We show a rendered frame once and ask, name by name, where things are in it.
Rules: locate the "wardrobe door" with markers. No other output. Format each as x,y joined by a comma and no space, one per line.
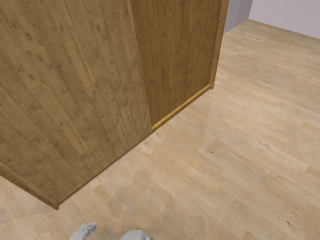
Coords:
176,41
72,93

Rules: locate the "robot left hand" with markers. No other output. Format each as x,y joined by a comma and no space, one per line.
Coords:
83,231

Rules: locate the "robot left thigh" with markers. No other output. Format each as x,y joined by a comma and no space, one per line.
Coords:
135,235

